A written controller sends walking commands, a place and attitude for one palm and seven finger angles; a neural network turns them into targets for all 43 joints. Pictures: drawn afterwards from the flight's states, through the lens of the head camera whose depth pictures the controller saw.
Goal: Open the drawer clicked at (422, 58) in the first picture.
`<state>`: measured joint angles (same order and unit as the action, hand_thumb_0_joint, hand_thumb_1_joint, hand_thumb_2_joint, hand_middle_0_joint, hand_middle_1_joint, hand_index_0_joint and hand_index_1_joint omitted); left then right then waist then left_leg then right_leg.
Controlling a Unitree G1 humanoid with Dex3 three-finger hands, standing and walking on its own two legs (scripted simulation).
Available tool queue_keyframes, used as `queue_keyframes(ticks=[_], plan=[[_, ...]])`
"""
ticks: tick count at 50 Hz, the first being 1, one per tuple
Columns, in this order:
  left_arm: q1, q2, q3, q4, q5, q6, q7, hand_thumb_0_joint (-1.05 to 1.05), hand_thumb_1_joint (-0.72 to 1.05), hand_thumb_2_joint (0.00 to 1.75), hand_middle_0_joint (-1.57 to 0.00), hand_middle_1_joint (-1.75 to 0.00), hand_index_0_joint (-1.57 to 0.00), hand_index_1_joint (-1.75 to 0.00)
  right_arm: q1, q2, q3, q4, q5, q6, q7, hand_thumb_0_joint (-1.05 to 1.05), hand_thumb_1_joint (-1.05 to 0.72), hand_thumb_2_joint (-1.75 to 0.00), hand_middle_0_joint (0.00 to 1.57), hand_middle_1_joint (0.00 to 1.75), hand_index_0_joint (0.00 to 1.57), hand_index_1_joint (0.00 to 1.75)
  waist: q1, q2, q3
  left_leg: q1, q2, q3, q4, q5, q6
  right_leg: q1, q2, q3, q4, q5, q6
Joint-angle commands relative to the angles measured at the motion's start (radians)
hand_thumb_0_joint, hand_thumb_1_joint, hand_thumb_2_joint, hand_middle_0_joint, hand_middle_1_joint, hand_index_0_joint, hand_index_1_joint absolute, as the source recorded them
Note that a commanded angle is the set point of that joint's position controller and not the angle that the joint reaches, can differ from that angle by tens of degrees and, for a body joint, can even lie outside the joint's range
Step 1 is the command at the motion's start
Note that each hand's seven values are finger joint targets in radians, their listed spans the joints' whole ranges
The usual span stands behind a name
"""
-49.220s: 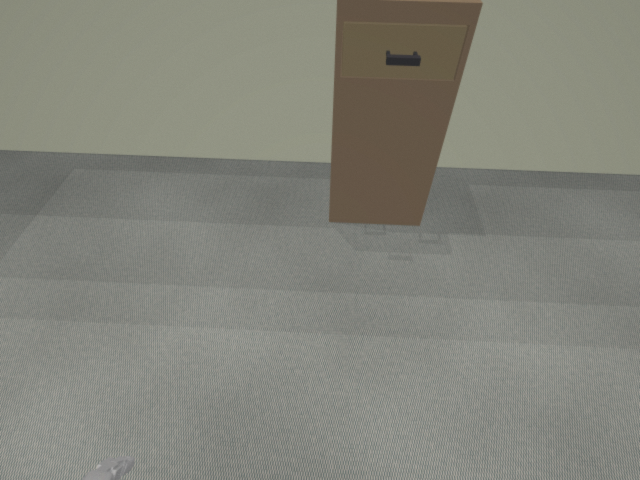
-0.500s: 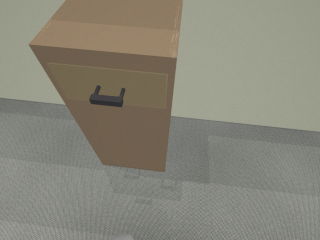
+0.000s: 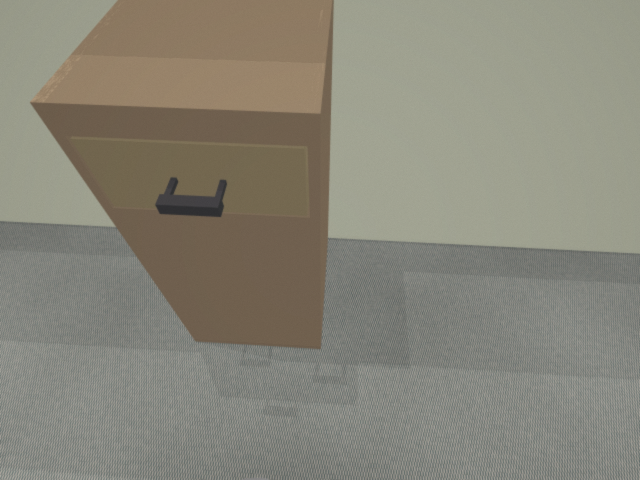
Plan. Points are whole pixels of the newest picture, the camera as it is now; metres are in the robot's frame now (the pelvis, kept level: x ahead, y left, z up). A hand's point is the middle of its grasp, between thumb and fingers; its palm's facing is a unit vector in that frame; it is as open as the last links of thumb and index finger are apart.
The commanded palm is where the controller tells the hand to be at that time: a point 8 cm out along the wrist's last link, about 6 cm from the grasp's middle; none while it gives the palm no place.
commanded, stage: come to a stop and stand still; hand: left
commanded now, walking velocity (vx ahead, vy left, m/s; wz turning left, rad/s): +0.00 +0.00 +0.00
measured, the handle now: (193, 195) +0.53 +0.23 +0.00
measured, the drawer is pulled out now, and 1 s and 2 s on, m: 0.00 0.00 0.00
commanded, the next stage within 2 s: look again from close up in 0.14 s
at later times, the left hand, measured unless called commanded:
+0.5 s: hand out of the picture +0.02 +0.19 -0.16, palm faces -0.01 -0.97 -0.25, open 7.4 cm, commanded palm none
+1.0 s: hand (155, 451) +0.16 +0.21 -0.05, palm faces +0.00 -0.77 -0.63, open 7.5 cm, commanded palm +0.11 +0.23 -0.03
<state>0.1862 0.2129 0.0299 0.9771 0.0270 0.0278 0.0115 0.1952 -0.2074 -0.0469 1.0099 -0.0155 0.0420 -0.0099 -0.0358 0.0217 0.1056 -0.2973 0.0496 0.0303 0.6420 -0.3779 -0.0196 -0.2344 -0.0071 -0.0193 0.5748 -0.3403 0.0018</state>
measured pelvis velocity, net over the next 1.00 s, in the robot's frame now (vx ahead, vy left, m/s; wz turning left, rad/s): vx -0.02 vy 0.00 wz -0.01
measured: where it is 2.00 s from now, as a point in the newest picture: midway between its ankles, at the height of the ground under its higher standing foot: outside the picture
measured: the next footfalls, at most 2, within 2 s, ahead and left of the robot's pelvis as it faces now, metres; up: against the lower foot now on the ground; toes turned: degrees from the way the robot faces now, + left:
none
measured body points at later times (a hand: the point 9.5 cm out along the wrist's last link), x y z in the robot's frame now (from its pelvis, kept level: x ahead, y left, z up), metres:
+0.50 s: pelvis -0.01 +0.00 +0.00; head -0.02 -0.01 +0.45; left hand +0.02 +0.24 -0.14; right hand +0.01 -0.23 -0.16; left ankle +0.00 +0.13 -0.73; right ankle -0.02 -0.12 -0.73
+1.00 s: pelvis -0.02 +0.00 +0.00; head -0.01 -0.02 +0.45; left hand +0.16 +0.24 -0.01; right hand +0.09 -0.25 -0.13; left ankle +0.00 +0.13 -0.73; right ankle -0.02 -0.12 -0.73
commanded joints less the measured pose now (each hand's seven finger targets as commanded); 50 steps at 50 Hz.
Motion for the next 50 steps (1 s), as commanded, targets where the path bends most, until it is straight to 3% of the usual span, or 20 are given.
queue_keyframes(ticks=[1,2,5,9,11,12,13,16,23,26,33,40,41,42,43,44,45,46,48,50], plan=[[0.027,0.122,0.023,-0.037,-0.025,-0.031,0.018,0.00,0.90,0.90,-0.20,-0.30,-0.20,-0.30,0.081,-0.107,-0.008,-0.008,0.000,-0.044,-0.018,0.00,-0.90,-0.90,0.20,0.30,0.20,0.30,0.014,-0.031,-0.154,0.171,0.086,-0.089,-0.185,0.520,0.032,0.042,-0.098,0.073,-0.075,0.464,-0.033],[0.046,0.108,0.017,-0.030,-0.026,-0.030,0.021,0.00,0.90,0.90,-0.20,-0.30,-0.20,-0.30,0.066,-0.122,-0.007,-0.005,-0.002,-0.049,-0.021,0.00,-0.90,-0.90,0.20,0.30,0.20,0.30,0.029,0.017,-0.155,0.149,0.122,-0.118,-0.202,0.550,0.050,0.059,-0.076,0.062,-0.090,0.374,-0.015],[0.045,0.115,0.016,0.003,-0.020,-0.024,0.019,0.00,0.90,0.90,-0.20,-0.30,-0.20,-0.30,0.041,-0.099,0.002,0.017,0.000,-0.051,-0.020,0.00,-0.90,-0.90,0.20,0.30,0.20,0.30,0.038,0.089,-0.093,0.106,0.095,-0.087,-0.252,0.400,0.032,0.076,-0.077,0.075,-0.145,0.273,-0.018],[0.053,0.112,0.011,0.031,-0.019,-0.034,0.014,0.00,0.90,0.90,-0.20,-0.30,-0.20,-0.30,0.064,-0.084,0.003,0.036,0.004,-0.051,-0.017,0.00,-0.90,-0.90,0.20,0.30,0.20,0.30,0.034,-0.007,-0.087,0.119,0.072,-0.066,-0.276,0.267,0.020,0.074,-0.084,0.094,-0.215,0.228,-0.024],[0.051,0.105,0.009,0.042,-0.019,-0.036,0.014,0.00,0.90,0.90,-0.20,-0.30,-0.20,-0.30,0.077,-0.078,0.005,0.048,0.001,-0.049,-0.018,0.00,-0.90,-0.90,0.20,0.30,0.20,0.30,0.028,-0.007,-0.092,0.137,0.065,-0.056,-0.277,0.250,0.017,0.064,-0.090,0.098,-0.236,0.210,-0.025],[0.164,0.095,0.004,0.066,-0.010,-0.060,0.060,0.00,0.90,0.90,-0.20,-0.30,-0.20,-0.30,-0.006,-0.106,0.002,-0.020,0.010,-0.064,-0.014,0.00,-0.90,-0.90,0.20,0.30,0.20,0.30,0.071,0.049,-0.141,0.135,0.067,0.003,-0.048,0.314,0.001,0.058,-0.160,0.164,-0.184,0.608,-0.014],[0.088,0.148,0.002,0.017,-0.015,-0.074,0.054,0.00,0.90,0.90,-0.20,-0.30,-0.20,-0.30,0.056,-0.036,0.014,-0.047,0.007,-0.056,-0.007,0.00,-0.90,-0.90,0.20,0.30,0.20,0.30,0.006,0.029,-0.195,0.086,0.020,-0.009,-0.089,0.107,0.006,0.090,-0.193,0.203,-0.172,0.505,-0.058],[0.042,0.114,-0.005,0.000,-0.013,-0.067,0.037,0.00,0.90,0.90,-0.20,-0.30,-0.20,-0.30,0.099,-0.057,0.019,-0.043,-0.005,-0.051,-0.001,0.00,-0.90,-0.90,0.20,0.30,0.20,0.30,-0.001,-0.005,-0.099,0.082,0.035,-0.029,-0.152,0.147,0.029,-0.040,-0.101,0.128,-0.178,0.097,-0.061],[0.095,0.084,-0.019,0.012,-0.014,-0.050,0.025,0.00,0.90,0.90,-0.20,-0.30,-0.20,-0.30,0.099,-0.087,0.028,-0.048,-0.006,-0.058,-0.005,0.00,-0.90,-0.90,0.20,0.30,0.20,0.30,0.025,-0.076,-0.005,0.022,0.051,-0.060,-0.236,0.097,0.049,-0.063,-0.056,0.107,-0.163,0.008,-0.040],[0.105,0.083,-0.019,0.015,-0.013,-0.045,0.023,0.00,0.90,0.90,-0.20,-0.30,-0.20,-0.30,0.109,-0.090,0.030,-0.033,-0.007,-0.060,-0.004,0.00,-0.90,-0.90,0.20,0.30,0.20,0.30,0.028,-0.044,0.006,0.015,0.056,-0.071,-0.272,0.050,0.053,-0.067,-0.051,0.101,-0.158,-0.006,-0.038],[0.139,0.084,-0.016,0.037,-0.015,-0.051,0.019,0.00,0.90,0.90,-0.20,-0.30,-0.20,-0.30,0.111,-0.083,0.035,-0.005,-0.001,-0.071,-0.008,0.00,-0.90,-0.90,0.20,0.30,0.20,0.30,0.038,-0.050,-0.077,0.073,0.050,-0.043,-0.240,0.163,0.054,-0.018,-0.069,0.115,-0.152,0.121,-0.037],[0.147,0.075,-0.017,0.063,-0.014,-0.053,0.019,0.00,0.90,0.90,-0.20,-0.30,-0.20,-0.30,0.116,-0.068,0.035,0.031,0.001,-0.072,-0.012,0.00,-0.90,-0.90,0.20,0.30,0.20,0.30,0.037,-0.029,-0.069,0.095,0.056,-0.034,-0.235,0.215,0.049,-0.018,-0.071,0.113,-0.151,0.184,-0.037],[0.236,0.086,-0.013,0.101,-0.009,-0.061,0.060,0.00,0.90,0.90,-0.20,-0.30,-0.20,-0.30,0.003,-0.097,0.023,-0.033,0.015,-0.068,-0.007,0.00,-0.90,-0.90,0.20,0.30,0.20,0.30,0.083,-0.106,-0.020,0.015,0.067,0.001,-0.030,0.195,0.010,-0.021,-0.148,0.183,-0.201,0.494,-0.013],[-0.570,0.445,0.009,-1.390,0.147,-0.245,0.075,0.00,0.88,0.89,-0.20,-0.32,-0.20,-0.32,0.045,-0.223,0.024,-0.344,0.060,-0.215,-0.064,0.00,-0.90,-0.90,0.20,0.30,0.20,0.30,-0.026,0.163,-0.526,0.273,-0.058,0.007,-0.196,0.383,0.070,0.068,-0.020,0.160,-0.057,0.445,-0.054],[-0.076,0.375,0.064,-1.108,0.178,-0.172,0.154,0.00,0.85,0.88,-0.20,-0.33,-0.20,-0.33,-0.043,-0.139,0.025,-0.295,0.048,-0.306,-0.108,0.00,-0.90,-0.90,0.20,0.30,0.20,0.30,0.075,0.319,-0.470,0.327,-0.024,0.016,-0.183,0.498,0.068,-0.006,-0.004,0.060,-0.005,0.250,-0.067],[-0.023,0.271,0.030,-1.081,0.119,-0.102,0.209,0.00,0.83,0.87,-0.21,-0.34,-0.21,-0.34,-0.033,-0.140,0.006,-0.234,0.064,-0.331,-0.115,0.00,-0.90,-0.90,0.20,0.30,0.20,0.30,0.041,0.244,-0.390,0.210,-0.016,0.011,-0.176,0.387,0.033,-0.062,0.005,0.008,-0.014,0.156,-0.051],[0.284,0.024,-0.107,-0.887,0.146,0.002,0.207,0.00,0.81,0.86,-0.21,-0.36,-0.21,-0.36,-0.049,-0.078,0.017,-0.246,0.079,-0.331,-0.117,0.00,-0.90,-0.90,0.20,0.30,0.20,0.30,0.043,0.155,-0.270,0.125,-0.001,0.009,-0.193,0.291,0.041,-0.104,0.003,-0.014,-0.014,0.114,-0.034],[0.073,0.093,-0.096,-1.117,0.186,-0.012,0.215,0.00,0.78,0.85,-0.21,-0.37,-0.21,-0.37,-0.088,-0.128,0.023,-0.330,0.069,-0.344,-0.106,0.00,-0.90,-0.90,0.20,0.30,0.20,0.30,0.030,0.136,-0.162,0.050,-0.018,-0.028,-0.197,0.209,0.034,-0.138,0.000,-0.007,-0.026,0.101,-0.037],[0.157,0.131,-0.091,-1.055,0.381,-0.016,0.265,0.00,0.74,0.83,-0.21,-0.40,-0.21,-0.40,-0.084,-0.142,0.012,-0.368,0.027,-0.336,-0.094,0.00,-0.90,-0.90,0.20,0.30,0.20,0.30,0.010,0.018,-0.107,-0.036,-0.038,-0.031,-0.132,0.130,0.042,-0.268,0.020,-0.029,-0.007,0.017,-0.038],[0.328,0.124,-0.079,-0.959,0.554,0.008,0.297,0.00,0.69,0.81,-0.22,-0.43,-0.22,-0.43,-0.085,-0.147,-0.013,-0.442,0.004,-0.294,-0.061,0.00,-0.90,-0.90,0.20,0.30,0.20,0.30,0.065,-0.119,-0.153,-0.098,-0.054,-0.026,-0.075,0.168,0.032,-0.286,0.037,-0.031,0.021,-0.034,-0.043]])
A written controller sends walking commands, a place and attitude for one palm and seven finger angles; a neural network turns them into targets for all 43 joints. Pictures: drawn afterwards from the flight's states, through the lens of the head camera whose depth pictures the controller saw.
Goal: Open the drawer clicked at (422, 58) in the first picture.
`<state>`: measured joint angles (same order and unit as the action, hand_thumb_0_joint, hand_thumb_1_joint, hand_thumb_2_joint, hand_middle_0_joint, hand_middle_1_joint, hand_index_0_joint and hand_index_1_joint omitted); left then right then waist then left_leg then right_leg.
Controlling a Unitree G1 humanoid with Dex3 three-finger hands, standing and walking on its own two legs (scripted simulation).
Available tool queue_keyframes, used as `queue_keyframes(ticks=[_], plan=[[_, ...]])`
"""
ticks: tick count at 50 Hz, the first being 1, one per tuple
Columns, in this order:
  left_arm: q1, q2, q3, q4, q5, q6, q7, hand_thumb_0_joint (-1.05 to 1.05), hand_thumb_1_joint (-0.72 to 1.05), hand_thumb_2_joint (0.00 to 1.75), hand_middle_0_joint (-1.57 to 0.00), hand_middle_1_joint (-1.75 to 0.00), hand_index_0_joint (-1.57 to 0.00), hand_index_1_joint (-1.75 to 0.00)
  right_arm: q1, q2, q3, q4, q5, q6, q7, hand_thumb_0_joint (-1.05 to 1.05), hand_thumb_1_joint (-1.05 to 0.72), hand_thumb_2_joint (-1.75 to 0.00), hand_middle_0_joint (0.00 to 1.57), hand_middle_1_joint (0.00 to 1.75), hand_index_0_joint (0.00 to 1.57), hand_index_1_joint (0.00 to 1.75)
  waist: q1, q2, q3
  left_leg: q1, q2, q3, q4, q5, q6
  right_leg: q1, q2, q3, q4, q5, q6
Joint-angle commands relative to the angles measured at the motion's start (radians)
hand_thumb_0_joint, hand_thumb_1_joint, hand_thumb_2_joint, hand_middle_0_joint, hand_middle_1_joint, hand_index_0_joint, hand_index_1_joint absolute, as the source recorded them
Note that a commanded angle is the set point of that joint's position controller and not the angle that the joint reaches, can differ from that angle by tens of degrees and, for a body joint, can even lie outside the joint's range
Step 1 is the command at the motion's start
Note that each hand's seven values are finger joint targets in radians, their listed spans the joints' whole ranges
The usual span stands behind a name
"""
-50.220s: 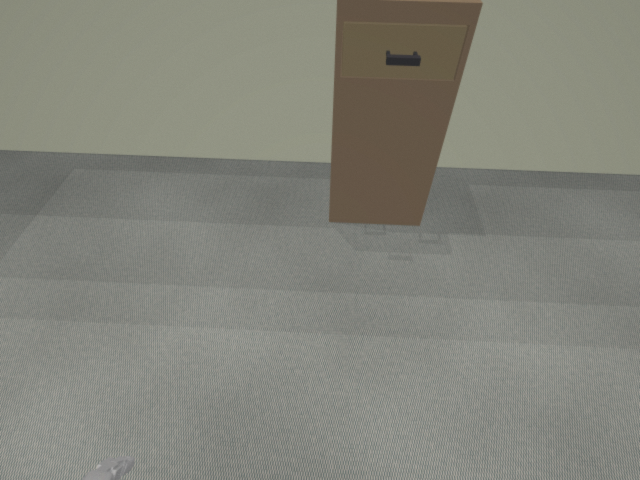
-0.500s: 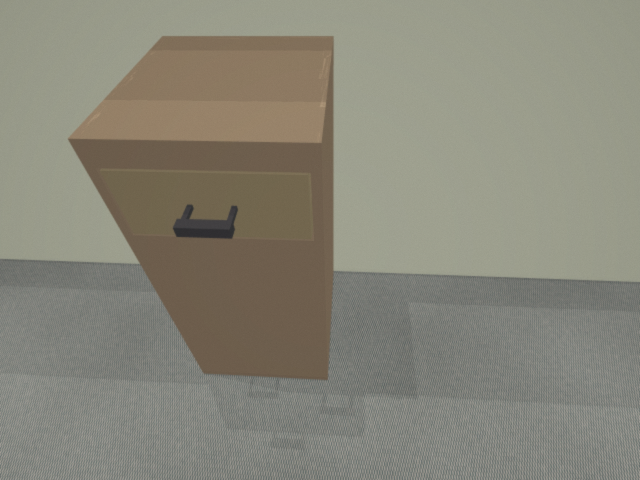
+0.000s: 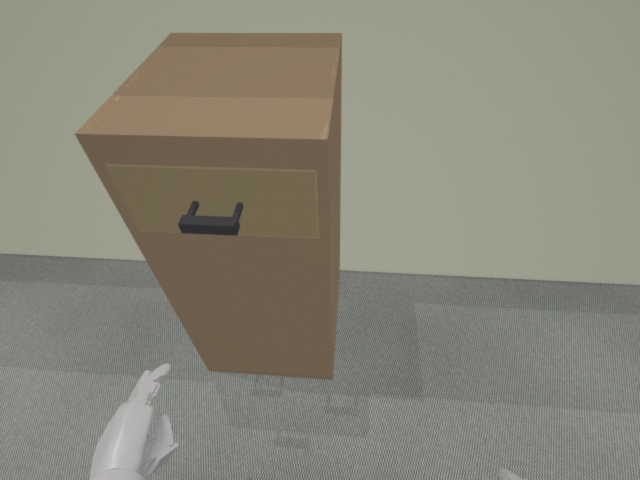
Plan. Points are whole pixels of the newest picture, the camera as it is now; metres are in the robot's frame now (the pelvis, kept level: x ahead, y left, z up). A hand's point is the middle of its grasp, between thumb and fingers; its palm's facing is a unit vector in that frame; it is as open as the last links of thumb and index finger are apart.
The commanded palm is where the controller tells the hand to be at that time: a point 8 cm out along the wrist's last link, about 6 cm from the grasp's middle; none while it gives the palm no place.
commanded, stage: raise the hand with hooked fingers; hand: left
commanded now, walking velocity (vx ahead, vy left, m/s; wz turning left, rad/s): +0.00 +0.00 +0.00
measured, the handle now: (213, 216) +0.54 +0.23 +0.00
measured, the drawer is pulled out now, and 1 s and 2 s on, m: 0.00 0.00 0.00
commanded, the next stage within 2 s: move the hooked fingers above the handle in 1.72 s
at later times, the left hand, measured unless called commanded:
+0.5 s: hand (147, 387) +0.23 +0.23 +0.01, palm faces +0.20 -0.03 -0.98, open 10.1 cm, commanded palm +0.18 +0.22 +0.05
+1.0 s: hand (134, 324) +0.28 +0.25 +0.07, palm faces +0.14 -0.07 -0.99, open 13.0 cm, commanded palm +0.25 +0.24 +0.12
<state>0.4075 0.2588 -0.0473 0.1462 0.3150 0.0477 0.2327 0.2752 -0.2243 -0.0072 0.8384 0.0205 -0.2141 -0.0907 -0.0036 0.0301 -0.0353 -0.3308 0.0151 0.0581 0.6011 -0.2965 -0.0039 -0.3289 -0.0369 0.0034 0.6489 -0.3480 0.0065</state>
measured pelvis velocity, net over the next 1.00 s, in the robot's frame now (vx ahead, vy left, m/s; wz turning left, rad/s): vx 0.01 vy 0.00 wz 0.00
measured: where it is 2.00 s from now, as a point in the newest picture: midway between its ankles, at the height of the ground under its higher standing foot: outside the picture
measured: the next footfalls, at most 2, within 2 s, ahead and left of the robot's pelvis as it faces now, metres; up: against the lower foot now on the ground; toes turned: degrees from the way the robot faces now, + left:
none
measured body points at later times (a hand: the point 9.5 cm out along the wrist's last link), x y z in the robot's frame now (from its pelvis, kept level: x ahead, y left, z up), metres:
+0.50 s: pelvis -0.01 -0.02 -0.05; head +0.03 -0.05 +0.40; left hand +0.21 +0.23 +0.07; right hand +0.24 -0.21 -0.14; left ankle +0.01 +0.12 -0.73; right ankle -0.01 -0.12 -0.73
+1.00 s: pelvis +0.01 +0.00 -0.01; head +0.03 -0.03 +0.44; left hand +0.27 +0.25 +0.12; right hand +0.21 -0.23 -0.11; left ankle +0.01 +0.12 -0.73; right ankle -0.01 -0.12 -0.73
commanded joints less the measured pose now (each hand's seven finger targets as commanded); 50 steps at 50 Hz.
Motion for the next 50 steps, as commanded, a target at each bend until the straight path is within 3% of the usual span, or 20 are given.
queue_keyframes(ticks=[1,3,4,5,9,11,13,14,17,19,22,25,27,30,33,35,38,43,47,50], plan=[[0.237,0.034,-0.041,-0.085,0.354,-0.006,0.089,0.00,0.67,0.80,-0.22,-0.45,-0.22,-0.45,-0.186,-0.131,-0.066,-0.308,-0.049,-0.009,0.039,0.00,-0.90,-0.90,0.20,0.30,0.20,0.30,0.068,-0.182,-0.005,-0.102,-0.022,-0.044,-0.013,0.094,0.009,-0.202,0.074,-0.049,-0.044,-0.047,-0.052],[0.366,-0.012,-0.080,-0.036,0.492,-0.010,0.097,0.00,0.62,0.78,-0.22,-0.48,-0.22,-0.48,-0.214,-0.127,-0.075,-0.351,-0.061,0.072,0.078,0.00,-0.90,-0.90,0.20,0.30,0.20,0.30,0.108,-0.269,0.004,-0.168,-0.026,-0.031,0.015,0.107,0.001,-0.196,0.071,-0.011,-0.029,0.007,-0.065],[0.382,0.012,-0.052,-0.043,0.553,-0.026,0.098,0.00,0.60,0.77,-0.22,-0.50,-0.22,-0.50,-0.225,-0.120,-0.081,-0.366,-0.057,0.108,0.099,0.00,-0.90,-0.90,0.20,0.30,0.20,0.30,0.137,-0.285,-0.025,-0.182,-0.026,-0.028,0.023,0.137,0.000,-0.171,0.068,0.021,-0.017,0.058,-0.073],[0.317,0.037,-0.061,-0.110,0.595,-0.049,0.104,0.00,0.57,0.76,-0.22,-0.51,-0.22,-0.51,-0.259,-0.122,-0.071,-0.398,-0.058,0.137,0.112,0.00,-0.90,-0.90,0.20,0.30,0.20,0.30,0.137,-0.287,-0.039,-0.207,-0.033,-0.021,0.039,0.129,0.000,-0.170,0.056,0.038,0.003,0.084,-0.074],[0.107,0.228,0.093,-0.312,0.742,-0.113,0.179,0.00,0.48,0.72,-0.23,-0.57,-0.23,-0.57,-0.269,-0.108,-0.065,-0.453,-0.083,0.193,0.118,0.00,-0.90,-0.90,0.20,0.30,0.20,0.30,0.142,-0.131,-0.152,-0.200,-0.058,-0.016,0.114,0.092,0.017,-0.198,0.054,0.087,0.054,0.091,-0.075],[-0.063,0.273,0.132,-0.433,0.780,-0.133,0.239,0.00,0.43,0.70,-0.23,-0.60,-0.23,-0.60,-0.261,-0.094,-0.065,-0.474,-0.105,0.210,0.112,0.00,-0.90,-0.90,0.20,0.30,0.20,0.30,0.109,0.002,-0.275,-0.117,-0.066,-0.019,0.182,0.091,0.024,-0.265,0.053,0.119,0.082,0.067,-0.076],[-0.239,0.309,0.146,-0.562,0.781,-0.175,0.277,0.00,0.39,0.68,-0.24,-0.63,-0.24,-0.63,-0.263,-0.090,-0.064,-0.465,-0.115,0.216,0.100,0.00,-0.90,-0.90,0.20,0.30,0.20,0.30,0.071,0.093,-0.356,-0.029,-0.065,-0.036,0.262,0.109,0.028,-0.361,0.044,0.141,0.104,0.047,-0.078],[-0.317,0.328,0.143,-0.615,0.772,-0.192,0.291,0.00,0.36,0.67,-0.24,-0.64,-0.24,-0.64,-0.249,-0.086,-0.060,-0.456,-0.119,0.215,0.093,0.00,-0.90,-0.90,0.20,0.30,0.20,0.30,0.044,0.083,-0.360,-0.025,-0.063,-0.050,0.295,0.086,0.031,-0.405,0.042,0.147,0.104,0.005,-0.073],[-0.282,0.308,0.127,-0.594,0.738,-0.237,0.297,0.00,0.29,0.64,-0.24,-0.69,-0.24,-0.69,-0.242,-0.094,-0.059,-0.444,-0.120,0.201,0.087,0.00,-0.90,-0.90,0.20,0.30,0.20,0.30,0.023,0.110,-0.332,-0.027,-0.065,-0.058,0.340,0.072,0.036,-0.460,0.045,0.149,0.103,0.011,-0.077],[-0.271,0.309,0.139,-0.526,0.739,-0.240,0.288,0.00,0.25,0.62,-0.25,-0.72,-0.25,-0.72,-0.264,-0.095,-0.054,-0.437,-0.132,0.212,0.094,0.00,-0.90,-0.90,0.20,0.30,0.20,0.30,0.013,0.034,-0.285,-0.078,-0.065,-0.070,0.352,0.069,0.037,-0.461,0.048,0.148,0.100,0.037,-0.074],[-0.174,0.280,0.131,-0.359,0.718,-0.139,0.236,0.00,0.18,0.59,-0.25,-0.76,-0.25,-0.76,-0.284,-0.095,-0.051,-0.438,-0.107,0.244,0.099,0.00,-0.90,-0.90,0.20,0.30,0.20,0.30,0.044,-0.042,-0.251,-0.180,-0.058,-0.051,0.259,0.062,0.034,-0.294,0.052,0.082,0.088,0.129,-0.053],[-0.036,0.256,0.109,-0.312,0.651,0.004,0.133,0.00,0.11,0.56,-0.26,-0.81,-0.26,-0.81,-0.295,-0.099,-0.039,-0.456,-0.054,0.267,0.092,0.00,-0.90,-0.90,0.20,0.30,0.20,0.30,0.092,-0.121,-0.297,-0.167,-0.054,-0.028,0.156,0.127,0.028,-0.089,0.051,0.069,0.056,0.263,-0.041],[-0.016,0.303,0.134,-0.366,0.621,0.035,0.070,0.00,0.06,0.54,-0.26,-0.84,-0.26,-0.84,-0.305,-0.104,-0.027,-0.465,-0.047,0.265,0.079,0.00,-0.90,-0.90,0.20,0.30,0.20,0.30,0.105,-0.184,-0.293,-0.163,-0.057,-0.021,0.117,0.152,0.029,0.010,0.038,0.077,0.040,0.345,-0.028],[-0.055,0.317,0.134,-0.427,0.630,0.006,0.027,0.00,-0.01,0.51,-0.27,-0.88,-0.27,-0.88,-0.304,-0.103,-0.014,-0.455,-0.057,0.255,0.070,0.00,-0.90,-0.90,0.20,0.30,0.20,0.30,0.102,-0.154,-0.223,-0.134,-0.046,-0.018,0.071,0.135,0.032,0.002,0.027,0.058,0.008,0.324,-0.026],[-0.177,0.348,0.165,-0.476,0.664,-0.075,0.047,0.00,-0.08,0.48,-0.27,-0.93,-0.27,-0.93,-0.277,-0.102,-0.023,-0.433,-0.078,0.248,0.063,0.00,-0.90,-0.90,0.20,0.30,0.20,0.30,0.082,-0.089,-0.191,-0.077,-0.040,-0.023,0.060,0.138,0.033,-0.045,0.028,0.037,-0.015,0.276,-0.029],[-0.282,0.382,0.200,-0.525,0.680,-0.136,0.088,0.00,-0.13,0.46,-0.27,-0.96,-0.27,-0.96,-0.259,-0.097,-0.032,-0.427,-0.089,0.237,0.060,0.00,-0.90,-0.90,0.20,0.30,0.20,0.30,0.078,-0.011,-0.218,-0.026,-0.043,-0.027,0.064,0.130,0.032,-0.081,0.031,0.036,-0.025,0.198,-0.038],[-0.329,0.364,0.200,-0.499,0.682,-0.178,0.135,0.00,-0.20,0.43,-0.28,-1.00,-0.28,-1.00,-0.234,-0.096,-0.053,-0.399,-0.091,0.231,0.070,0.00,-0.90,-0.90,0.20,0.30,0.20,0.30,0.060,0.063,-0.250,0.050,-0.042,-0.030,0.082,0.165,0.025,-0.143,0.042,0.019,-0.018,0.172,-0.051],[-0.375,0.340,0.164,-0.414,0.663,-0.094,0.133,0.00,-0.31,0.38,-0.29,-1.08,-0.29,-1.08,-0.245,-0.111,-0.072,-0.388,-0.065,0.242,0.078,0.00,-0.90,-0.90,0.20,0.30,0.20,0.30,0.070,0.071,-0.278,0.053,-0.030,-0.032,0.043,0.235,0.017,-0.084,0.050,-0.025,-0.008,0.238,-0.050],[-0.429,0.340,0.103,-0.374,0.647,0.011,0.040,0.00,-0.41,0.34,-0.29,-1.14,-0.29,-1.14,-0.272,-0.118,-0.060,-0.397,-0.036,0.259,0.075,0.00,-0.90,-0.90,0.20,0.30,0.20,0.30,0.080,-0.004,-0.241,0.059,-0.024,-0.034,-0.026,0.255,0.022,-0.002,0.051,-0.028,-0.050,0.258,-0.043],[-0.493,0.374,0.097,-0.375,0.641,0.042,-0.042,0.00,-0.48,0.31,-0.30,-1.18,-0.30,-1.18,-0.284,-0.121,-0.043,-0.405,-0.030,0.274,0.069,0.00,-0.90,-0.90,0.20,0.30,0.20,0.30,0.080,-0.038,-0.223,0.085,-0.023,-0.033,-0.061,0.276,0.026,0.042,0.050,-0.031,-0.079,0.268,-0.038]])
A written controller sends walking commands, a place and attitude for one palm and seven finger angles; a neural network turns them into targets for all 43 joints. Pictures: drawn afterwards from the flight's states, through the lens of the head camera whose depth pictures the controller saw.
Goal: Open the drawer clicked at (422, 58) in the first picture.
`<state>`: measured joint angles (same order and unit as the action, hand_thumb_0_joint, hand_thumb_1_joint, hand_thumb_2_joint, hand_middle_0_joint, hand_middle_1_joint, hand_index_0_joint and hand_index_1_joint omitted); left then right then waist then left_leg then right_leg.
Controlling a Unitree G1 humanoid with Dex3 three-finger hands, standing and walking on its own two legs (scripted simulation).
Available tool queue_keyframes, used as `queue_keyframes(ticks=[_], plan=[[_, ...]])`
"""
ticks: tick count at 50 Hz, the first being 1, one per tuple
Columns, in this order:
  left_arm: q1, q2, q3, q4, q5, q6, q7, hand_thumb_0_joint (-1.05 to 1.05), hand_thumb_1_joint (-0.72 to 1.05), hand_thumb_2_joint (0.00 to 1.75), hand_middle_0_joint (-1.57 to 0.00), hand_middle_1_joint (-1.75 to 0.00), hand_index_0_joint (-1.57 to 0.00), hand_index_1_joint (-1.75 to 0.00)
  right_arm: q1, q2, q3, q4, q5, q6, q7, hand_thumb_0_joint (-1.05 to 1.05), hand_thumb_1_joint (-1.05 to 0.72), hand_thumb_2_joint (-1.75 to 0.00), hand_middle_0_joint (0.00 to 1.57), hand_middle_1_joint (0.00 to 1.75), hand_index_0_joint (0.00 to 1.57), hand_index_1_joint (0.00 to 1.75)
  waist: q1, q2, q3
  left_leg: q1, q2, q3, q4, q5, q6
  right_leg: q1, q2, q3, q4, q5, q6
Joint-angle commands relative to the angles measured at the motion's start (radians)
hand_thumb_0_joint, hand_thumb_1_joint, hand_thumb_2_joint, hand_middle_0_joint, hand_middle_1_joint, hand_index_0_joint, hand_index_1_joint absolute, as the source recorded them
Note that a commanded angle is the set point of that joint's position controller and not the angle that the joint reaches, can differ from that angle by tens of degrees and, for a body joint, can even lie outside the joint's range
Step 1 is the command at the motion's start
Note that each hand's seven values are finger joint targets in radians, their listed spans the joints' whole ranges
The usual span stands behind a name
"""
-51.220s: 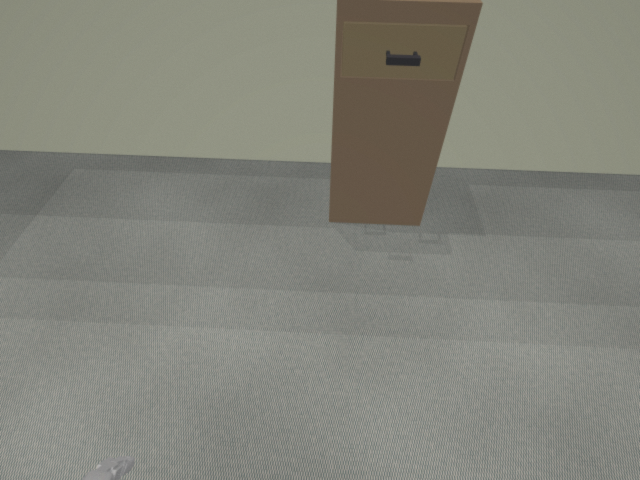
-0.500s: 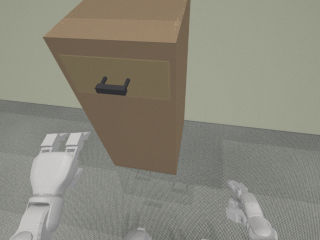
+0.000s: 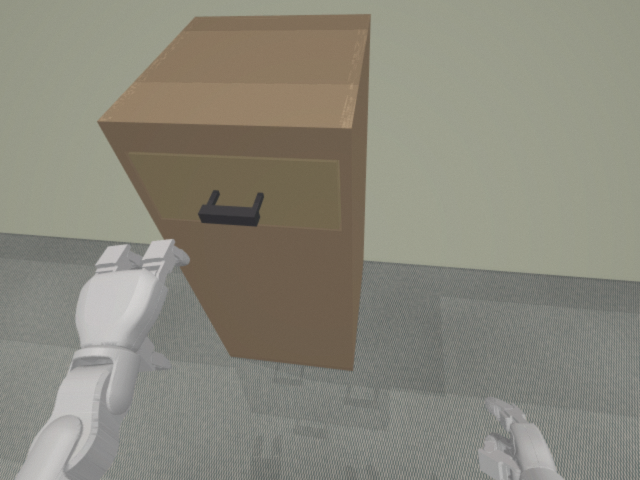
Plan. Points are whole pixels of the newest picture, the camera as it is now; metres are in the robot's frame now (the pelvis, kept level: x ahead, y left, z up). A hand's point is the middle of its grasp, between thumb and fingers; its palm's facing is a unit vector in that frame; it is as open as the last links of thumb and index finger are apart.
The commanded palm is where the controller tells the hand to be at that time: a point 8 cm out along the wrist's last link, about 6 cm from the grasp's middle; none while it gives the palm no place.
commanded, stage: raise the hand with hooked fingers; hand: left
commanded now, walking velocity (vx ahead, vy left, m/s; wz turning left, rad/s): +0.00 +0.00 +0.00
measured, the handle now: (233, 206) +0.54 +0.22 +0.01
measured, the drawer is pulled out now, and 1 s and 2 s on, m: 0.00 0.00 0.00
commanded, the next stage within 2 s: move the hooked fingers above the handle in 0.72 s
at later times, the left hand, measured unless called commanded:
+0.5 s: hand (143, 280) +0.30 +0.24 +0.11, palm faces -0.02 -0.08 -1.00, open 13.9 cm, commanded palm +0.28 +0.24 +0.17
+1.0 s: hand (164, 286) +0.31 +0.23 +0.09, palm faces -0.05 -0.07 -1.00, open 13.9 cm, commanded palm +0.30 +0.24 +0.17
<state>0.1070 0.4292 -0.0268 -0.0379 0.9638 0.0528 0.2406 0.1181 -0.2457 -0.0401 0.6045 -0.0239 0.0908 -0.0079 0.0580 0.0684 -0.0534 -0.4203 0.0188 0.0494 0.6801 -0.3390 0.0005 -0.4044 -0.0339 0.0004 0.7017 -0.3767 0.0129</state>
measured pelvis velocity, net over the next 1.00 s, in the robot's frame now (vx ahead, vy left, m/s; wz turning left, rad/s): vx -0.01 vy -0.01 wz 0.02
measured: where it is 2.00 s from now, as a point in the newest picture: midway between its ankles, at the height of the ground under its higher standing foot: outside the picture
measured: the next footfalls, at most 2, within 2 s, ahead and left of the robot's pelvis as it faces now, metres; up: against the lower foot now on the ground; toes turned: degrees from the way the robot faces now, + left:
none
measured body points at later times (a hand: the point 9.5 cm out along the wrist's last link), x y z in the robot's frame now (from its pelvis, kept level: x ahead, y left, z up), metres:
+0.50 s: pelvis +0.00 +0.00 +0.02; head +0.02 -0.03 +0.47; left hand +0.30 +0.24 +0.17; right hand +0.19 -0.22 -0.10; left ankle +0.01 +0.12 -0.72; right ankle -0.01 -0.13 -0.72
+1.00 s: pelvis -0.01 -0.01 +0.02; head +0.01 -0.04 +0.47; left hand +0.31 +0.23 +0.15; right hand +0.18 -0.23 -0.10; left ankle +0.01 +0.12 -0.72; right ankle -0.01 -0.13 -0.72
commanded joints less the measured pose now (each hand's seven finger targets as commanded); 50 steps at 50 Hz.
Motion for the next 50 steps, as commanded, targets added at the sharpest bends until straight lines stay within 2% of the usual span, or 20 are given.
queue_keyframes(ticks=[1,6,10,15,16,19,21,24,27,29,34,37,41,42,43,45,47,48,49,50], plan=[[-0.213,0.221,0.084,-0.187,-0.007,0.037,-0.074,0.00,-0.50,0.30,-0.30,-1.20,-0.30,-1.20,-0.130,-0.098,-0.007,-0.171,0.015,-0.024,-0.017,0.00,-0.90,-0.90,0.20,0.30,0.20,0.30,0.017,-0.077,-0.195,0.182,-0.029,-0.022,-0.149,0.316,0.022,0.127,0.048,-0.028,-0.143,0.296,-0.043],[-0.347,0.267,0.112,-0.176,-0.016,-0.015,-0.145,0.00,-0.50,0.30,-0.30,-1.20,-0.30,-1.20,-0.124,-0.087,0.011,-0.160,0.014,-0.011,-0.027,0.00,-0.90,-0.90,0.20,0.30,0.20,0.30,0.014,-0.043,-0.164,0.229,-0.033,-0.021,-0.185,0.316,0.023,0.155,0.050,-0.029,-0.193,0.291,-0.044],[-0.443,0.292,0.130,-0.172,-0.028,-0.055,-0.165,0.00,-0.50,0.30,-0.30,-1.20,-0.30,-1.20,-0.122,-0.087,0.015,-0.147,0.016,-0.009,-0.029,0.00,-0.90,-0.90,0.20,0.30,0.20,0.30,0.011,0.012,-0.184,0.264,-0.034,-0.023,-0.197,0.357,0.016,0.179,0.051,-0.031,-0.214,0.318,-0.046],[-0.518,0.296,0.119,-0.122,-0.060,-0.067,-0.203,0.00,-0.50,0.30,-0.30,-1.20,-0.30,-1.20,-0.114,-0.096,0.011,-0.135,0.025,-0.007,-0.029,0.00,-0.90,-0.90,0.20,0.30,0.20,0.30,0.002,-0.012,-0.189,0.274,-0.038,-0.020,-0.216,0.362,0.018,0.205,0.050,-0.031,-0.245,0.337,-0.042],[-0.526,0.308,0.128,-0.108,-0.066,-0.068,-0.211,0.00,-0.50,0.30,-0.30,-1.20,-0.30,-1.20,-0.110,-0.098,0.009,-0.132,0.024,-0.005,-0.032,0.00,-0.90,-0.90,0.20,0.30,0.20,0.30,0.004,-0.030,-0.199,0.274,-0.040,-0.018,-0.220,0.362,0.019,0.220,0.049,-0.032,-0.249,0.345,-0.040],[-0.428,0.269,0.113,-0.047,-0.082,-0.068,-0.246,0.00,-0.50,0.30,-0.30,-1.20,-0.30,-1.20,-0.104,-0.105,0.005,-0.134,0.028,0.000,-0.022,0.00,-0.90,-0.90,0.20,0.30,0.20,0.30,0.013,-0.060,-0.169,0.250,-0.041,-0.011,-0.230,0.371,0.018,0.232,0.051,-0.034,-0.258,0.365,-0.039],[-0.412,0.277,0.116,-0.083,-0.085,-0.085,-0.260,0.00,-0.50,0.30,-0.30,-1.20,-0.30,-1.20,-0.104,-0.111,0.000,-0.139,0.027,0.003,-0.016,0.00,-0.90,-0.90,0.20,0.30,0.20,0.30,0.022,-0.055,-0.188,0.253,-0.041,-0.012,-0.234,0.382,0.020,0.241,0.049,-0.031,-0.254,0.376,-0.039],[-0.417,0.296,0.143,-0.140,-0.088,-0.120,-0.252,0.00,-0.50,0.30,-0.30,-1.20,-0.30,-1.20,-0.104,-0.115,-0.004,-0.149,0.023,0.001,-0.009,0.00,-0.90,-0.90,0.20,0.30,0.20,0.30,0.029,-0.045,-0.204,0.253,-0.041,-0.015,-0.238,0.388,0.018,0.252,0.049,-0.031,-0.254,0.371,-0.041],[-0.431,0.326,0.186,-0.180,-0.084,-0.160,-0.215,0.00,-0.50,0.30,-0.30,-1.20,-0.30,-1.20,-0.097,-0.113,-0.010,-0.145,0.018,-0.007,-0.014,0.00,-0.90,-0.90,0.20,0.30,0.20,0.30,0.037,-0.045,-0.233,0.266,-0.042,-0.017,-0.233,0.405,0.023,0.249,0.046,-0.029,-0.247,0.389,-0.039],[-0.437,0.344,0.217,-0.162,-0.086,-0.174,-0.184,0.00,-0.50,0.30,-0.30,-1.20,-0.30,-1.20,-0.094,-0.113,-0.013,-0.135,0.019,-0.012,-0.017,0.00,-0.90,-0.90,0.20,0.30,0.20,0.30,0.035,-0.046,-0.212,0.255,-0.042,-0.014,-0.231,0.376,0.023,0.239,0.046,-0.024,-0.257,0.368,-0.038],[-0.479,0.323,0.200,-0.133,-0.069,-0.161,-0.122,0.00,-0.50,0.30,-0.30,-1.20,-0.30,-1.20,-0.086,-0.110,-0.020,-0.116,0.028,-0.015,-0.012,0.00,-0.90,-0.90,0.20,0.30,0.20,0.30,0.027,0.004,-0.223,0.258,-0.041,-0.013,-0.232,0.345,0.017,0.209,0.048,-0.030,-0.254,0.306,-0.042],[-0.474,0.288,0.148,-0.101,-0.062,-0.125,-0.125,0.00,-0.50,0.30,-0.30,-1.20,-0.30,-1.20,-0.093,-0.109,-0.021,-0.112,0.032,-0.011,-0.011,0.00,-0.90,-0.90,0.20,0.30,0.20,0.30,0.018,-0.016,-0.215,0.253,-0.042,-0.007,-0.235,0.319,0.019,0.199,0.047,-0.030,-0.258,0.293,-0.039],[-0.444,0.264,0.100,-0.072,-0.070,-0.089,-0.169,0.00,-0.50,0.30,-0.30,-1.20,-0.30,-1.20,-0.103,-0.113,-0.015,-0.118,0.038,-0.004,-0.013,0.00,-0.90,-0.90,0.20,0.30,0.20,0.30,0.011,-0.058,-0.180,0.240,-0.042,-0.003,-0.250,0.286,0.025,0.202,0.047,-0.027,-0.272,0.273,-0.035],[-0.482,0.248,0.071,-0.065,-0.070,-0.084,-0.181,0.00,-0.50,0.30,-0.30,-1.20,-0.30,-1.20,-0.106,-0.114,-0.011,-0.119,0.037,-0.004,-0.018,0.00,-0.90,-0.90,0.20,0.30,0.20,0.30,0.000,-0.072,-0.172,0.239,-0.044,0.001,-0.249,0.268,0.027,0.191,0.045,-0.026,-0.278,0.264,-0.031],[-0.522,0.268,0.079,-0.034,-0.062,-0.085,-0.187,0.00,-0.50,0.30,-0.30,-1.20,-0.30,-1.20,-0.099,-0.115,-0.009,-0.111,0.037,-0.003,-0.022,0.00,-0.90,-0.90,0.20,0.30,0.20,0.30,-0.006,-0.085,-0.152,0.228,-0.044,-0.002,-0.252,0.248,0.026,0.177,0.046,-0.027,-0.282,0.242,-0.031],[-0.596,0.265,0.063,0.006,-0.058,-0.097,-0.198,0.00,-0.50,0.30,-0.30,-1.20,-0.30,-1.20,-0.091,-0.114,-0.004,-0.107,0.037,-0.008,-0.031,0.00,-0.90,-0.90,0.20,0.30,0.20,0.30,-0.018,-0.100,-0.129,0.227,-0.044,-0.002,-0.251,0.206,0.029,0.147,0.045,-0.026,-0.295,0.194,-0.028],[-0.663,0.311,0.096,0.060,-0.049,-0.121,-0.197,0.00,-0.50,0.30,-0.30,-1.20,-0.30,-1.20,-0.075,-0.116,-0.003,-0.094,0.036,-0.010,-0.041,0.00,-0.90,-0.90,0.20,0.30,0.20,0.30,-0.019,-0.108,-0.130,0.219,-0.048,-0.006,-0.249,0.192,0.031,0.144,0.046,-0.024,-0.296,0.180,-0.029],[-0.691,0.311,0.096,0.063,-0.044,-0.136,-0.194,0.00,-0.50,0.30,-0.30,-1.20,-0.30,-1.20,-0.069,-0.113,-0.004,-0.094,0.035,-0.012,-0.045,0.00,-0.90,-0.90,0.20,0.30,0.20,0.30,-0.015,-0.097,-0.163,0.230,-0.051,-0.004,-0.240,0.203,0.034,0.151,0.045,-0.019,-0.289,0.192,-0.030],[-0.728,0.348,0.127,0.075,-0.041,-0.152,-0.186,0.00,-0.50,0.30,-0.30,-1.20,-0.30,-1.20,-0.058,-0.116,-0.005,-0.088,0.032,-0.015,-0.047,0.00,-0.90,-0.90,0.20,0.30,0.20,0.30,-0.015,-0.090,-0.176,0.227,-0.050,-0.007,-0.239,0.205,0.031,0.159,0.046,-0.018,-0.289,0.186,-0.031],[-0.739,0.340,0.124,0.068,-0.038,-0.168,-0.178,0.00,-0.50,0.30,-0.30,-1.20,-0.30,-1.20,-0.057,-0.109,-0.009,-0.089,0.033,-0.020,-0.048,0.00,-0.90,-0.90,0.20,0.30,0.20,0.30,-0.005,-0.054,-0.214,0.243,-0.052,-0.007,-0.230,0.235,0.033,0.170,0.045,-0.016,-0.275,0.218,-0.034]])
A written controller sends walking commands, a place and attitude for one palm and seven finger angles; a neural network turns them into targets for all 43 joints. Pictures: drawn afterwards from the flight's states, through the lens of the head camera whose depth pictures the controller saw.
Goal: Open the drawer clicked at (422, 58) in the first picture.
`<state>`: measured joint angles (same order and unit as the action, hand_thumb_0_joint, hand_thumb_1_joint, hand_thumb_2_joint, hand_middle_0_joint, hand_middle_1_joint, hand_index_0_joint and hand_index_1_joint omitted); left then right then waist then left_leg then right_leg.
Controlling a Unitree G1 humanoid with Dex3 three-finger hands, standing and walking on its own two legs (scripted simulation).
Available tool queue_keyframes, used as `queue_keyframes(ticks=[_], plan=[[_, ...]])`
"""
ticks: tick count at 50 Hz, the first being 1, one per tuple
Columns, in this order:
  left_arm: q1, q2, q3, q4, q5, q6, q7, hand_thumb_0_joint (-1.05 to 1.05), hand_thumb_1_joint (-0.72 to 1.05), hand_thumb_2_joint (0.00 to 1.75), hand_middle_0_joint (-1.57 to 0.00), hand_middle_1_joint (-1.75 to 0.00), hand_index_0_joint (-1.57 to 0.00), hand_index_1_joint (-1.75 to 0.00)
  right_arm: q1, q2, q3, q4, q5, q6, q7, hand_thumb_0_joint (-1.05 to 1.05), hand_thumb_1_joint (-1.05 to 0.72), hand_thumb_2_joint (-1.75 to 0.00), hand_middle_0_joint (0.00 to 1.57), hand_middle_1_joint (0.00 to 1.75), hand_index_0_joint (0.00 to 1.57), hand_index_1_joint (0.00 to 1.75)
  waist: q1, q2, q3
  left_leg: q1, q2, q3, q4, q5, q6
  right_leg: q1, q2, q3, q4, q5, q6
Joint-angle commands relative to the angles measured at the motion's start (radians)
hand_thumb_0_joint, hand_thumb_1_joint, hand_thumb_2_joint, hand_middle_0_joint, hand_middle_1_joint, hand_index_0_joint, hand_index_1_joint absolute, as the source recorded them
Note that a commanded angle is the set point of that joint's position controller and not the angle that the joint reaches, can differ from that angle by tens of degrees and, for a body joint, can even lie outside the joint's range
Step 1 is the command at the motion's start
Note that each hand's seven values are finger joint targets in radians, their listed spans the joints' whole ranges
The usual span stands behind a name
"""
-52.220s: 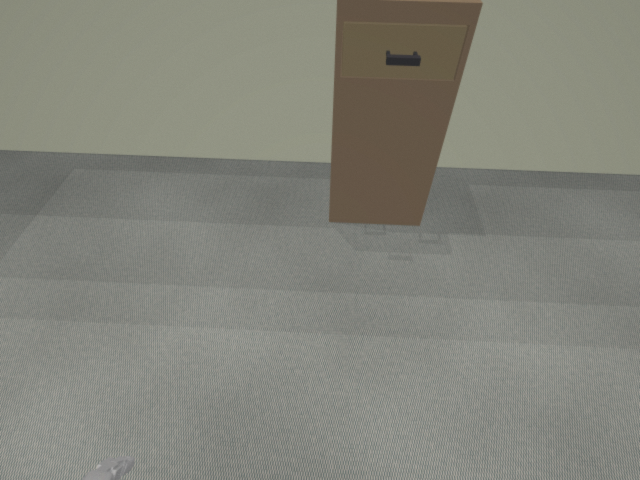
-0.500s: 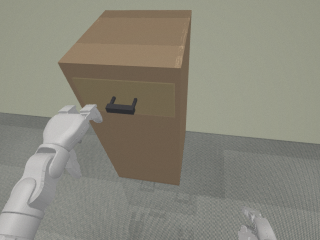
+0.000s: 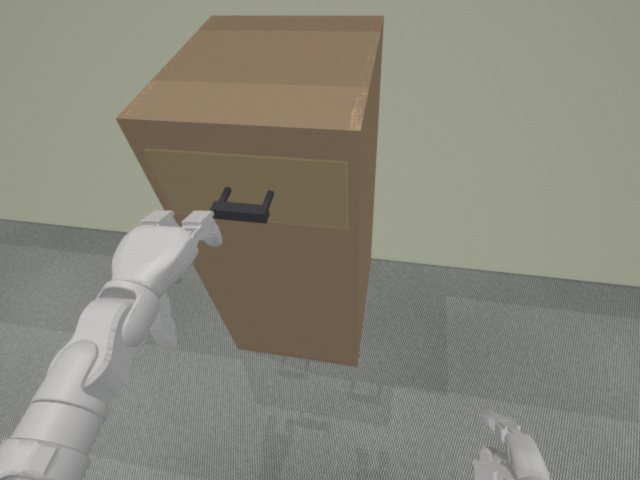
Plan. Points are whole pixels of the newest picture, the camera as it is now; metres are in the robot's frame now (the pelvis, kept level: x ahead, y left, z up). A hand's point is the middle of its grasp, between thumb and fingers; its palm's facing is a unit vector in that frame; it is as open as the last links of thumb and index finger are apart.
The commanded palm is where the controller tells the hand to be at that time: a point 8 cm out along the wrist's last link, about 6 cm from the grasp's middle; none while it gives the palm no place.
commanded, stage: move the hooked fingers above the handle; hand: left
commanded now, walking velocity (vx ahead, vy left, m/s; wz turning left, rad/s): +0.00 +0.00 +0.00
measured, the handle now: (243, 203) +0.55 +0.22 -0.01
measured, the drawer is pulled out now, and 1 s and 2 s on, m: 0.00 0.00 0.00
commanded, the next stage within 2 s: none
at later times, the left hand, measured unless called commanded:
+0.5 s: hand (213, 244) +0.39 +0.20 +0.07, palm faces +0.00 -0.06 -1.00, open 13.8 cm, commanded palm +0.38 +0.22 +0.13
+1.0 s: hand (225, 215) +0.45 +0.21 +0.06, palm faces +0.00 -0.03 -1.00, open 13.8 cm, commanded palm +0.44 +0.22 +0.11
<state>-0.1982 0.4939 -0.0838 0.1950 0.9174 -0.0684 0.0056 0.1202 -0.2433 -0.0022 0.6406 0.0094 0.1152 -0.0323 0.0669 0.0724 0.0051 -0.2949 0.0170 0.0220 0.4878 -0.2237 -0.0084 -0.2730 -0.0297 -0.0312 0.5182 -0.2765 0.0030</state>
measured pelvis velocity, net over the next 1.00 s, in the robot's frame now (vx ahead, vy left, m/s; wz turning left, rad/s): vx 0.01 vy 0.00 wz -0.02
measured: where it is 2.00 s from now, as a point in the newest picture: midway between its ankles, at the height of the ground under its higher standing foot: outside the picture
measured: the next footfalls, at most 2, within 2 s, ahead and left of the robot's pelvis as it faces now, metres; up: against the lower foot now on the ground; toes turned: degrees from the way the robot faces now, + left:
none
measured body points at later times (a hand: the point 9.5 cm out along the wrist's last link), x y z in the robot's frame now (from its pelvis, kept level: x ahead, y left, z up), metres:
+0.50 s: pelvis +0.02 +0.00 -0.01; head +0.05 -0.02 +0.44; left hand +0.39 +0.20 +0.12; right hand +0.13 -0.25 -0.14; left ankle +0.02 +0.13 -0.74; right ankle +0.00 -0.12 -0.74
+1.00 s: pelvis +0.01 +0.00 -0.02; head +0.07 -0.02 +0.43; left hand +0.45 +0.21 +0.12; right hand +0.09 -0.28 -0.15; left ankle +0.02 +0.13 -0.74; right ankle +0.00 -0.12 -0.74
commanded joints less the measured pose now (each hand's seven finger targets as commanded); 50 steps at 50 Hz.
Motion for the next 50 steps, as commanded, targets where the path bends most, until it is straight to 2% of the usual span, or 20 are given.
queue_keyframes(ticks=[1,4,6,11,14,18,19,24,25,27,30,31,33,36,39,41,42,43,46,50], plan=[[-0.435,0.279,0.191,-0.164,0.008,-0.061,0.066,0.00,-0.50,0.30,-0.30,-1.20,-0.30,-1.20,-0.052,-0.109,-0.049,-0.123,-0.001,-0.045,-0.024,0.00,-0.90,-0.90,0.20,0.30,0.20,0.30,-0.012,-0.033,-0.294,0.121,-0.051,0.017,-0.030,0.148,0.041,0.046,0.044,0.013,-0.078,0.146,-0.029],[-0.456,0.251,0.180,-0.120,0.007,-0.072,0.088,0.00,-0.50,0.30,-0.30,-1.20,-0.30,-1.20,-0.027,-0.109,-0.059,-0.114,-0.002,-0.047,-0.020,0.00,-0.90,-0.90,0.20,0.30,0.20,0.30,-0.017,0.001,-0.327,0.122,-0.051,0.019,-0.012,0.199,0.035,0.044,0.048,0.008,-0.059,0.200,-0.031],[-0.443,0.239,0.172,-0.058,0.013,-0.059,0.096,0.00,-0.50,0.30,-0.30,-1.20,-0.30,-1.20,-0.018,-0.111,-0.062,-0.107,0.002,-0.044,-0.015,0.00,-0.90,-0.90,0.20,0.30,0.20,0.30,-0.019,-0.012,-0.294,0.095,-0.047,0.024,-0.007,0.205,0.034,0.024,0.049,0.004,-0.051,0.212,-0.032],[-0.405,0.215,0.148,-0.017,0.029,-0.014,0.088,0.00,-0.50,0.30,-0.30,-1.20,-0.30,-1.20,-0.001,-0.125,-0.072,-0.121,0.004,-0.025,0.001,0.00,-0.90,-0.90,0.20,0.30,0.20,0.30,-0.009,-0.065,-0.340,0.072,-0.045,0.030,0.005,0.265,0.036,0.053,0.050,0.002,-0.022,0.282,-0.035],[-0.453,0.157,0.086,-0.023,0.025,-0.008,0.073,0.00,-0.50,0.30,-0.30,-1.20,-0.30,-1.20,0.016,-0.130,-0.080,-0.125,0.005,-0.021,0.005,0.00,-0.90,-0.90,0.20,0.30,0.20,0.30,-0.036,-0.091,-0.339,0.076,-0.040,0.026,0.014,0.265,0.038,0.024,0.053,-0.002,-0.018,0.273,-0.034],[-0.478,0.197,0.116,-0.092,0.031,-0.038,0.087,0.00,-0.50,0.30,-0.30,-1.20,-0.30,-1.20,0.036,-0.128,-0.090,-0.127,0.000,-0.018,0.002,0.00,-0.90,-0.90,0.20,0.30,0.20,0.30,-0.029,-0.058,-0.398,0.111,-0.039,0.017,0.035,0.320,0.043,0.022,0.056,0.004,0.005,0.313,-0.036],[-0.507,0.234,0.151,-0.087,0.036,-0.047,0.100,0.00,-0.50,0.30,-0.30,-1.20,-0.30,-1.20,0.040,-0.132,-0.092,-0.122,-0.002,-0.017,0.000,0.00,-0.90,-0.90,0.20,0.30,0.20,0.30,-0.029,-0.055,-0.397,0.101,-0.041,0.018,0.038,0.320,0.041,0.024,0.056,0.005,0.007,0.304,-0.038],[-0.575,0.261,0.195,0.039,0.058,-0.037,0.166,0.00,-0.50,0.30,-0.30,-1.20,-0.30,-1.20,0.066,-0.128,-0.091,-0.088,0.003,-0.017,-0.003,0.00,-0.90,-0.90,0.20,0.30,0.20,0.30,-0.033,-0.049,-0.354,0.057,-0.042,0.021,0.048,0.288,0.036,-0.015,0.061,-0.001,0.019,0.273,-0.041],[-0.592,0.249,0.185,0.055,0.062,-0.028,0.177,0.00,-0.50,0.30,-0.30,-1.20,-0.30,-1.20,0.068,-0.125,-0.091,-0.087,0.007,-0.018,-0.002,0.00,-0.90,-0.90,0.20,0.30,0.20,0.30,-0.037,-0.058,-0.362,0.054,-0.042,0.024,0.052,0.282,0.039,-0.019,0.061,0.001,0.022,0.276,-0.040],[-0.613,0.224,0.153,0.080,0.077,-0.008,0.188,0.00,-0.50,0.30,-0.30,-1.20,-0.30,-1.20,0.073,-0.125,-0.094,-0.085,0.007,-0.018,0.002,0.00,-0.90,-0.90,0.20,0.30,0.20,0.30,-0.038,-0.021,-0.392,0.064,-0.042,0.028,0.058,0.304,0.035,-0.023,0.062,0.000,0.033,0.294,-0.043],[-0.644,0.185,0.098,0.151,0.081,0.021,0.172,0.00,-0.50,0.30,-0.30,-1.20,-0.30,-1.20,0.088,-0.134,-0.096,-0.082,0.009,-0.016,0.004,0.00,-0.90,-0.90,0.20,0.30,0.20,0.30,-0.062,-0.060,-0.392,0.057,-0.038,0.027,0.063,0.272,0.040,-0.042,0.062,0.000,0.029,0.273,-0.040],[-0.624,0.195,0.104,0.172,0.082,0.029,0.162,0.00,-0.50,0.30,-0.30,-1.20,-0.30,-1.20,0.087,-0.136,-0.098,-0.087,0.010,-0.013,0.004,0.00,-0.90,-0.90,0.20,0.30,0.20,0.30,-0.056,-0.059,-0.392,0.053,-0.039,0.031,0.065,0.270,0.042,-0.035,0.062,0.003,0.029,0.280,-0.040],[-0.655,0.147,0.045,0.176,0.078,0.032,0.134,0.00,-0.50,0.30,-0.30,-1.20,-0.30,-1.20,0.094,-0.136,-0.098,-0.094,0.009,-0.009,0.001,0.00,-0.90,-0.90,0.20,0.30,0.20,0.30,-0.074,-0.086,-0.408,0.060,-0.042,0.032,0.074,0.276,0.047,-0.036,0.060,0.005,0.028,0.304,-0.036],[-0.684,0.191,0.072,0.209,0.068,0.010,0.100,0.00,-0.50,0.30,-0.30,-1.20,-0.30,-1.20,0.105,-0.142,-0.096,-0.096,0.008,-0.002,-0.008,0.00,-0.90,-0.90,0.20,0.30,0.20,0.30,-0.078,-0.108,-0.391,0.038,-0.046,0.031,0.080,0.246,0.053,-0.034,0.057,0.011,0.026,0.301,-0.033],[-0.796,0.209,0.081,0.272,0.067,-0.037,0.094,0.00,-0.50,0.30,-0.30,-1.20,-0.30,-1.20,0.123,-0.141,-0.091,-0.083,0.006,0.000,-0.018,0.00,-0.90,-0.90,0.20,0.30,0.20,0.30,-0.100,-0.130,-0.331,-0.004,-0.050,0.029,0.088,0.197,0.054,-0.070,0.050,0.014,0.024,0.260,-0.029],[-0.830,0.270,0.139,0.266,0.082,-0.077,0.115,0.00,-0.50,0.30,-0.30,-1.20,-0.30,-1.20,0.137,-0.139,-0.098,-0.079,0.004,-0.001,-0.020,0.00,-0.90,-0.90,0.20,0.30,0.20,0.30,-0.085,-0.078,-0.385,0.008,-0.051,0.026,0.103,0.223,0.054,-0.071,0.054,0.021,0.046,0.276,-0.036],[-0.845,0.261,0.134,0.257,0.088,-0.092,0.128,0.00,-0.50,0.30,-0.30,-1.20,-0.30,-1.20,0.142,-0.134,-0.098,-0.084,0.001,-0.002,-0.020,0.00,-0.90,-0.90,0.20,0.30,0.20,0.30,-0.082,-0.059,-0.419,0.011,-0.055,0.029,0.114,0.242,0.054,-0.066,0.053,0.025,0.055,0.295,-0.035],[-0.866,0.266,0.140,0.274,0.092,-0.102,0.144,0.00,-0.50,0.30,-0.30,-1.20,-0.30,-1.20,0.151,-0.131,-0.100,-0.076,0.001,-0.003,-0.020,0.00,-0.90,-0.90,0.20,0.30,0.20,0.30,-0.091,-0.052,-0.422,0.006,-0.053,0.026,0.123,0.240,0.053,-0.079,0.054,0.025,0.060,0.296,-0.035],[-0.868,0.316,0.198,0.358,0.108,-0.106,0.195,0.00,-0.50,0.30,-0.30,-1.20,-0.30,-1.20,0.177,-0.135,-0.106,-0.061,0.000,-0.008,-0.014,0.00,-0.90,-0.90,0.20,0.30,0.20,0.30,-0.088,-0.061,-0.430,-0.046,-0.052,0.024,0.140,0.238,0.049,-0.090,0.059,0.023,0.081,0.294,-0.036],[-0.900,0.262,0.139,0.433,0.128,-0.061,0.230,0.00,-0.50,0.30,-0.30,-1.20,-0.30,-1.20,0.207,-0.141,-0.113,-0.052,-0.004,-0.008,0.005,0.00,-0.90,-0.90,0.20,0.30,0.20,0.30,-0.103,-0.032,-0.476,-0.056,-0.049,0.033,0.155,0.259,0.043,-0.114,0.063,0.015,0.098,0.307,-0.036]])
